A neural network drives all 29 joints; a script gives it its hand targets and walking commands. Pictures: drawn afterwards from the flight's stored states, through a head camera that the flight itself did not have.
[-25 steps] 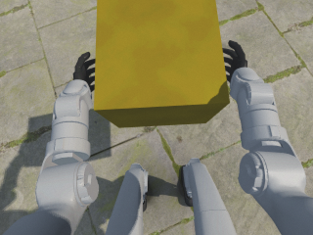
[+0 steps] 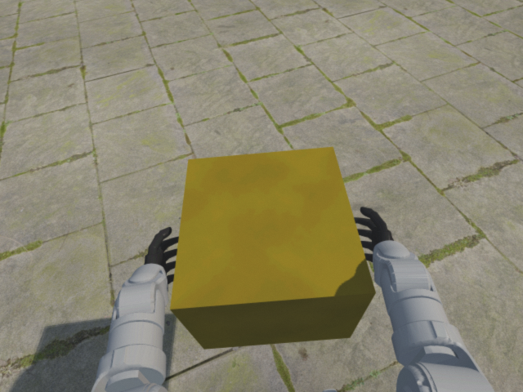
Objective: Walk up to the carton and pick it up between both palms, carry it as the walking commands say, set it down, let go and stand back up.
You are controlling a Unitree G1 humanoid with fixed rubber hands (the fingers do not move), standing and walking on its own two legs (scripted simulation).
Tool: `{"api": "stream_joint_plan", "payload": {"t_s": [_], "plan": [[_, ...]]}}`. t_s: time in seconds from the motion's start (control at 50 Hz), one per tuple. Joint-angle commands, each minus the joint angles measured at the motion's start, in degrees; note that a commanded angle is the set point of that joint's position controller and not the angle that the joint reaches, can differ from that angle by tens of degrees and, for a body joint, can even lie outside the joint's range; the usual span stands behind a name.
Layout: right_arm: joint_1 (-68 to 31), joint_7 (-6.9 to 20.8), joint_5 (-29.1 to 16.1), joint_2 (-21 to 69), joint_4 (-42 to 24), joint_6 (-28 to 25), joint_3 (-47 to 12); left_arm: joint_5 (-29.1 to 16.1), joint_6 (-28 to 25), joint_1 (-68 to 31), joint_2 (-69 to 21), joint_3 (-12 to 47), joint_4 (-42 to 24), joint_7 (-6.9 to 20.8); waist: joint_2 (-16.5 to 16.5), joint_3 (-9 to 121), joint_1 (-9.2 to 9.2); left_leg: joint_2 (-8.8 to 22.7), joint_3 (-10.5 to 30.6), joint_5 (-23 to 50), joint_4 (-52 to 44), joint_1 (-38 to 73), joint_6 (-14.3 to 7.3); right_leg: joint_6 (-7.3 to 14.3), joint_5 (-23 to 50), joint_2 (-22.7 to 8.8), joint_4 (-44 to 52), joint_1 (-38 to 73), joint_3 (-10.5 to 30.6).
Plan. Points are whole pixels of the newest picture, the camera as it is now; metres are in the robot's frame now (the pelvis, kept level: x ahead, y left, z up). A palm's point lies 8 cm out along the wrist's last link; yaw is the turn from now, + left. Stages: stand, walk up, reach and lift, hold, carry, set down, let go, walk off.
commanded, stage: reach and lift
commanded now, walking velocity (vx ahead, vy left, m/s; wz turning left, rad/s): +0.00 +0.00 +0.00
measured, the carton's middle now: (268, 248) +0.39 +0.01 -0.09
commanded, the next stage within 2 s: hold in 1.56 s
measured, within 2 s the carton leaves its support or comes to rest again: neither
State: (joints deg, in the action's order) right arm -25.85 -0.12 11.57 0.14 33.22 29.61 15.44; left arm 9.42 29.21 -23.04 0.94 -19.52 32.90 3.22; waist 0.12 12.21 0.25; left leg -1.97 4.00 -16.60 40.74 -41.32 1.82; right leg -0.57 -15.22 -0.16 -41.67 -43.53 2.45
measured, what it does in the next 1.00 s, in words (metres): stands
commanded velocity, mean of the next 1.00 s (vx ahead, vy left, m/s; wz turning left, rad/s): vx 0.00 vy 0.00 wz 0.00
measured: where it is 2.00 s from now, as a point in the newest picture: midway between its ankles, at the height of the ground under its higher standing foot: outside the picture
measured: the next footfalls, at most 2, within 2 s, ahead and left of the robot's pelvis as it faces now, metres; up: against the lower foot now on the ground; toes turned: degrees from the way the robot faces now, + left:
none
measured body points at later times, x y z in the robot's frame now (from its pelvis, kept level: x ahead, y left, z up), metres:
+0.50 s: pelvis +0.01 +0.00 +0.02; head -0.02 -0.01 +0.47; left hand +0.34 +0.19 +0.04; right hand +0.34 -0.19 +0.05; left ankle +0.02 +0.13 -0.71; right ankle +0.04 -0.12 -0.71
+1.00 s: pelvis +0.01 +0.00 +0.04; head -0.05 -0.01 +0.48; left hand +0.32 +0.19 +0.07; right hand +0.32 -0.19 +0.07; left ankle +0.02 +0.13 -0.71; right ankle +0.04 -0.12 -0.71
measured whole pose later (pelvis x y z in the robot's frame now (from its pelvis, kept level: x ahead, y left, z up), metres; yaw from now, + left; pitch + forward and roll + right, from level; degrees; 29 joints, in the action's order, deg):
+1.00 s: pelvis +0.01 +0.00 +0.04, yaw -1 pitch +0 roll +1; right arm -19.4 0.0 11.6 1.8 26.4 41.7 14.9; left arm 10.6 41.2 -18.0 -0.4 -18.8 27.4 4.3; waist 0.0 10.3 0.2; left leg -1.0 4.1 -10.5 21.1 -10.6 1.6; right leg -0.4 -10.1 -0.1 -23.6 -13.5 2.5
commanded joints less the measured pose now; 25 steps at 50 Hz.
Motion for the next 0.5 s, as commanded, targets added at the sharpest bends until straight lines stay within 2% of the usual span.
{"api": "stream_joint_plan", "payload": {"t_s": [0.0, 0.02, 0.04, 0.06, 0.08, 0.1, 0.12, 0.14, 0.16, 0.18, 0.2, 0.22, 0.24, 0.26, 0.28, 0.3, 0.32, 0.34, 0.36, 0.38, 0.4, 0.42, 0.44, 0.46, 0.48], "plan": [[-30.7, 20.5, -9.0, 57.9, -1.7, -2.6, -20.2, -10.2, -3.4, -43.7, -59.5, 28.7, -7.9, 18.3, 4.1, 21.7, 2.67, -3.8, -2.3, 11.0, -7.6, 14.0, -0.5, 1.9, 12.3, 5.9, 7.3, 24.4, 0.0], [-33.2, 20.6, -11.1, 58.9, -7.9, -2.6, -23.7, -11.4, -3.1, -41.7, -61.1, 30.7, -8.1, 18.6, 2.3, 29.0, 3.16, -3.3, -2.2, 13.5, -7.9, 20.1, -0.9, 1.5, 14.8, 6.5, 7.9, 29.6, -0.5], [-35.2, 20.7, -10.4, 58.8, -7.2, -1.8, -24.1, -9.4, -2.6, -39.4, -59.5, 26.6, -4.6, 18.7, 0.8, 24.2, -0.11, -3.5, -2.9, 10.5, -8.5, 16.2, -1.7, 0.9, 10.8, 6.3, 8.5, 28.8, -0.2], [-35.7, 20.4, -9.9, 58.0, -6.2, -1.4, -23.3, -8.5, -2.3, -41.3, -57.9, 25.2, -3.2, 18.9, 0.1, 22.7, 0.59, -3.6, -3.1, 7.9, -9.1, 16.4, -2.2, 0.4, 9.8, 5.7, 9.9, 29.0, 0.4], [-35.4, 20.9, -9.6, 58.9, -4.4, -0.8, -23.1, -7.9, -1.8, -41.3, -57.6, 24.7, -3.9, 19.3, 0.8, 20.8, 0.09, -3.7, -3.2, 4.3, -9.3, 14.4, -2.2, 0.5, 6.1, 5.2, 9.6, 30.2, 0.5], [-35.7, 20.6, -9.6, 59.7, -6.4, -0.9, -22.7, -7.9, -1.8, -42.3, -57.7, 25.7, -4.6, 19.5, 1.2, 22.2, 1.38, -3.9, -3.3, 5.5, -9.4, 17.8, -2.3, 0.5, 7.7, 5.0, 10.7, 30.3, 0.5], [-35.7, 20.5, -9.9, 60.4, -7.3, -0.7, -23.5, -8.6, -1.6, -42.4, -57.8, 26.2, -6.4, 19.5, 0.7, 23.4, 1.16, -3.8, -3.0, 7.1, -9.7, 20.0, -2.3, 0.6, 8.3, 5.3, 10.8, 32.3, 0.5], [-35.6, 20.8, -9.2, 59.4, -5.9, -0.2, -22.8, -10.3, -1.7, -46.0, -58.2, 26.9, -7.6, 20.1, -0.1, 20.9, 2.46, -3.5, -3.0, 3.0, -10.3, 18.0, -2.2, 0.7, 4.3, 5.1, 11.3, 30.6, 0.2], [-39.0, 20.8, -10.7, 60.7, -8.7, -0.3, -24.0, -11.2, -1.8, -47.3, -58.2, 26.5, -8.4, 20.5, -2.4, 22.8, 1.75, -3.4, -3.2, 3.5, -9.8, 19.1, -2.7, 0.5, 4.1, 5.2, 11.6, 32.5, 0.4], [-40.1, 20.8, -10.6, 59.9, -9.2, -0.2, -24.5, -10.1, -1.4, -46.2, -58.7, 25.5, -6.5, 20.5, -2.6, 21.7, 0.78, -3.8, -3.5, 1.7, -10.1, 18.1, -2.8, 0.5, 2.3, 5.0, 12.1, 31.8, 0.9], [-41.7, 20.9, -11.7, 60.2, -9.2, 0.3, -24.9, -9.3, -0.8, -44.8, -58.0, 24.8, -5.9, 20.4, -1.5, 20.0, -0.03, -3.8, -3.8, 1.9, -11.2, 19.3, -3.0, -0.1, 2.1, 5.0, 12.6, 31.9, 0.1], [-40.9, 20.8, -11.2, 60.3, -9.8, 0.9, -25.0, -10.0, -0.5, -44.4, -57.9, 24.0, -5.5, 20.7, -3.1, 18.9, 0.19, -4.0, -3.7, 2.3, -11.5, 18.0, -3.2, 0.0, 2.2, 5.2, 12.6, 32.3, 0.2], [-41.0, 20.9, -11.2, 60.6, -9.5, 1.2, -24.8, -10.0, -0.2, -45.5, -57.6, 23.9, -6.0, 21.1, -2.8, 21.2, -0.19, -3.8, -3.7, 0.7, -11.7, 20.2, -3.1, 0.0, 0.4, 5.2, 13.4, 33.4, 0.6], [-37.7, 20.7, -9.9, 61.4, -5.7, 2.2, -22.7, -9.8, 0.1, -46.4, -55.9, 23.2, -5.7, 21.4, -3.8, 17.1, 0.09, -4.1, -4.1, -0.6, -12.2, 17.6, -3.2, 0.0, -1.0, 4.9, 14.5, 33.4, 1.1], [-40.1, 21.1, -11.1, 61.1, -7.9, 2.0, -23.6, -11.5, 0.2, -49.1, -57.2, 26.2, -10.0, 21.3, 0.0, 20.1, 1.43, -3.8, -3.7, 0.0, -13.9, 21.4, -2.8, 0.2, 0.3, 5.4, 14.2, 34.6, -0.4], [-42.8, 21.1, -13.2, 61.4, -12.0, 1.5, -26.0, -12.4, 0.0, -48.8, -58.8, 27.5, -10.5, 21.1, -1.4, 23.3, 0.01, -4.0, -3.9, 3.8, -12.8, 22.8, -3.0, -0.1, 4.4, 5.4, 13.5, 35.9, -0.1], [-38.3, 20.6, -12.2, 61.9, -10.3, 2.7, -26.4, -13.0, 1.0, -46.3, -59.0, 28.7, -10.5, 21.1, -3.5, 23.6, 1.18, -4.4, -4.6, 7.4, -13.5, 25.8, -2.7, -0.3, 8.3, 5.4, 14.8, 37.2, 0.1], [-37.8, 20.8, -11.3, 59.6, -8.5, 3.0, -24.8, -13.0, 1.5, -45.6, -59.4, 27.7, -7.3, 21.1, -3.2, 17.1, 2.71, -3.4, -3.4, 4.0, -14.3, 22.7, -2.7, 0.1, 5.4, 5.4, 14.1, 34.5, -0.6], [-37.0, 20.6, -12.0, 60.4, -12.2, 3.4, -26.9, -13.2, 2.1, -45.0, -59.5, 29.4, -10.7, 21.0, -2.6, 23.9, 2.27, -4.6, -4.0, 8.2, -15.3, 26.7, -2.0, -0.4, 10.4, 5.7, 15.9, 41.3, -0.7], [-36.6, 20.8, -13.3, 60.7, -12.9, 3.6, -27.7, -13.3, 2.1, -43.9, -58.9, 30.5, -13.8, 20.7, -0.5, 23.9, 1.33, -4.6, -3.8, 11.4, -15.2, 29.0, -2.0, -0.1, 12.9, 5.8, 15.2, 40.0, -0.8], [-35.7, 20.9, -14.2, 59.3, -13.6, 3.8, -28.9, -13.7, 2.3, -43.4, -59.4, 31.9, -14.0, 20.5, 0.7, 23.6, 2.27, -4.6, -3.9, 13.1, -15.3, 29.6, -1.6, -0.3, 15.5, 5.8, 15.4, 41.2, -0.9], [-35.6, 20.7, -14.0, 59.8, -15.9, 4.4, -29.9, -13.6, 3.1, -39.7, -59.1, 30.4, -14.2, 20.3, 0.6, 27.0, 0.88, -4.8, -3.8, 16.6, -16.1, 31.9, -1.7, -0.6, 18.8, 6.1, 15.9, 44.0, -1.2], [-32.2, 20.3, -13.4, 59.5, -13.7, 5.0, -29.1, -14.0, 3.7, -38.1, -58.8, 31.8, -13.0, 20.1, -3.1, 25.2, 2.32, -4.7, -2.9, 19.9, -16.9, 33.4, -1.7, -0.9, 22.9, 6.1, 16.7, 44.0, -1.1], [-30.3, 20.3, -13.6, 59.2, -16.3, 4.9, -30.2, -15.1, 3.5, -39.0, -61.0, 33.6, -17.3, 20.4, 0.6, 27.2, 2.85, -5.2, -3.7, 21.4, -16.4, 35.0, -1.0, -0.4, 25.4, 5.8, 16.9, 45.6, -0.5], [-26.7, 20.3, -13.0, 56.6, -11.6, 5.9, -27.3, -13.3, 4.6, -34.3, -58.8, 30.0, -11.6, 20.1, 0.1, 16.2, 2.14, -4.6, -2.7, 20.5, -17.7, 31.6, -1.1, -0.3, 24.4, 5.3, 17.7, 42.2, -0.2]]}}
